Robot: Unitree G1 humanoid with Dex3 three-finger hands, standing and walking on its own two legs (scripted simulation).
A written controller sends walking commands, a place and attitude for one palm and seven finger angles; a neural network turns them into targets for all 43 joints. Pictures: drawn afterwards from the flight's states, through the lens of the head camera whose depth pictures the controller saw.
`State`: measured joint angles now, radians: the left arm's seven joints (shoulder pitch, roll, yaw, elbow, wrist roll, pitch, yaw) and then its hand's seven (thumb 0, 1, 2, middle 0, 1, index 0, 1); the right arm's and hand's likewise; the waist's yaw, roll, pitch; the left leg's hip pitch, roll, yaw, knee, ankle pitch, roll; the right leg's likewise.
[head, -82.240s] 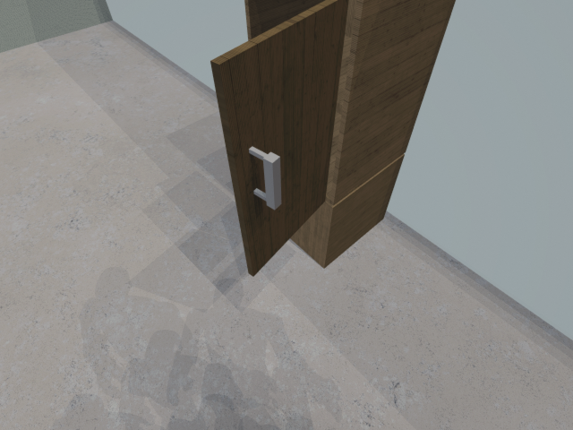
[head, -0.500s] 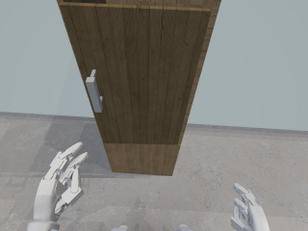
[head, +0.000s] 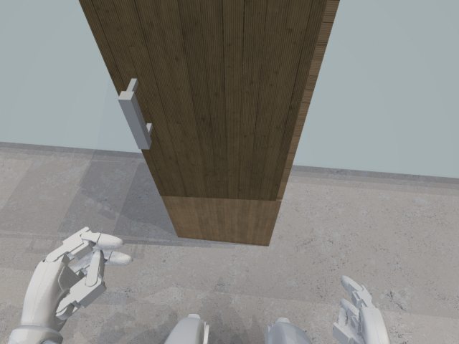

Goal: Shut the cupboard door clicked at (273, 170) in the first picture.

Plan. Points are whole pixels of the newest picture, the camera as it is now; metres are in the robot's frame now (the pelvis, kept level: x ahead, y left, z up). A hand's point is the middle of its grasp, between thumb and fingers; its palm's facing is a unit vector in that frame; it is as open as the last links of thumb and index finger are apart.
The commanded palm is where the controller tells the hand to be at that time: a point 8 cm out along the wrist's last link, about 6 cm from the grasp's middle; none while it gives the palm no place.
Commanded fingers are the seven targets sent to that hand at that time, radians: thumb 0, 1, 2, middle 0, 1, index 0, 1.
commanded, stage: raise the hand and make a fist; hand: left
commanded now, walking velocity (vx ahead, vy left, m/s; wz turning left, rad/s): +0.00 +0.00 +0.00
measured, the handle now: (139, 115) +0.50 +0.21 +0.10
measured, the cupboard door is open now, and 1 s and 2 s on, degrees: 3 3 3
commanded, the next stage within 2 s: bring the fist close to the handle in 1.12 s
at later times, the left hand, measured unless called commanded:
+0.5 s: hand (82, 262) +0.22 +0.22 +0.08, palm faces +0.01 -1.00 -0.03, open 3.1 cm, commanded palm +0.20 +0.28 +0.09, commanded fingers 0.00 0.90 0.90 -1.30 -1.50 -1.30 -1.50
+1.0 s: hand (91, 245) +0.24 +0.21 +0.10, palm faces +0.01 -1.00 -0.03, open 3.1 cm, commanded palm +0.22 +0.27 +0.10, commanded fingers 0.00 0.90 0.90 -1.30 -1.50 -1.30 -1.50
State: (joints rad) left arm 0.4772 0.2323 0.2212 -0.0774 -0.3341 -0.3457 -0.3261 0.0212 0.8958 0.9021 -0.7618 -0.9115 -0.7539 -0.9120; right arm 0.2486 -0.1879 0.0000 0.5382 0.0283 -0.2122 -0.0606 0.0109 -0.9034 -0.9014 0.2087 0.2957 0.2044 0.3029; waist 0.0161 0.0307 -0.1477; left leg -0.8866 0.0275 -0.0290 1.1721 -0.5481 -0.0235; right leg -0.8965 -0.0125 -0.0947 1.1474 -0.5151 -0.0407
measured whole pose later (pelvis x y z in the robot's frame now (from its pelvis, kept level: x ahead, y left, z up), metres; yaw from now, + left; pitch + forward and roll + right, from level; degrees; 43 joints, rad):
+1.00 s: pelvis +0.01 +0.03 +0.03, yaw +0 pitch +11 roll -2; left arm 0.38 0.24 0.16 -0.08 -0.29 -0.30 -0.23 0.02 0.90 0.90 -1.30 -1.50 -1.29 -1.50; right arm 0.30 -0.26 0.03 0.47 0.02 -0.17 -0.05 0.01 -0.90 -0.90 0.21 0.30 0.20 0.30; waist 0.00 0.03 -0.12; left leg -0.71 0.01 -0.01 1.03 -0.51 0.02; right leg -0.71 -0.02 -0.08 0.98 -0.46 0.00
